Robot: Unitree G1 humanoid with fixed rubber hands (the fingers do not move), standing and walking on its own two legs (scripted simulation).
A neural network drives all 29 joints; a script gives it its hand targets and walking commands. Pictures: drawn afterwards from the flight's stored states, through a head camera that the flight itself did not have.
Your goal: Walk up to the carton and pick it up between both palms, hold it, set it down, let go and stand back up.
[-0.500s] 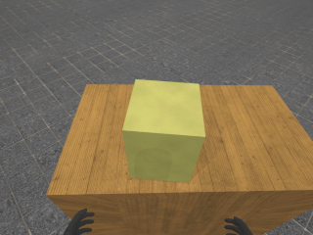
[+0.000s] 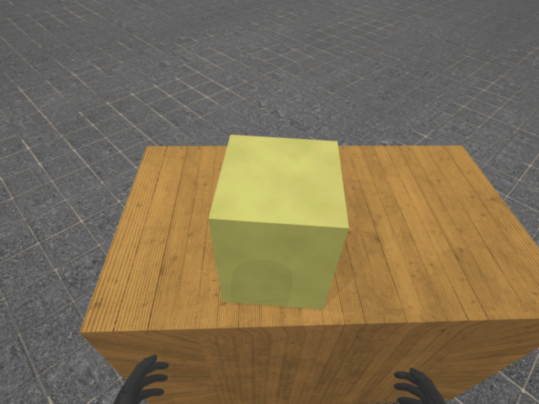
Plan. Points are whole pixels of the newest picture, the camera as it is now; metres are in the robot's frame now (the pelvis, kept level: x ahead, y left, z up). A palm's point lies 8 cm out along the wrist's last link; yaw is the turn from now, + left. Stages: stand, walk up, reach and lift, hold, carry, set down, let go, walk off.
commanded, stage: stand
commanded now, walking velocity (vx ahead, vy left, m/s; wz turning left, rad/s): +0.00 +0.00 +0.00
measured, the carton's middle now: (277, 224) +0.46 +0.01 +0.00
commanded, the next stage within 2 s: none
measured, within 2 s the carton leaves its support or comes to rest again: neither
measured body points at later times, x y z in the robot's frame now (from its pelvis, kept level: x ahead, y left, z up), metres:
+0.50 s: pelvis +0.00 +0.01 -0.01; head -0.01 +0.01 +0.44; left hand +0.09 +0.24 -0.13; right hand +0.00 -0.24 -0.15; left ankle +0.00 +0.12 -0.74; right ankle +0.01 -0.10 -0.74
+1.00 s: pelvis +0.01 +0.02 +0.00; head +0.00 +0.02 +0.45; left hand +0.03 +0.24 -0.15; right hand -0.04 -0.21 -0.16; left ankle +0.00 +0.12 -0.74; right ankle +0.01 -0.10 -0.74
